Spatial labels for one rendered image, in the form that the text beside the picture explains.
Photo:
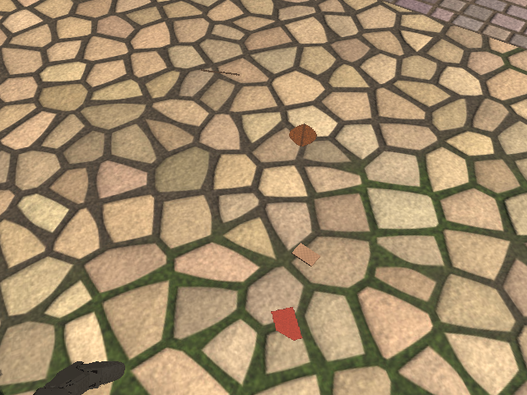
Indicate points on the left robot hand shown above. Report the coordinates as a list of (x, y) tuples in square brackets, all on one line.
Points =
[(78, 378)]

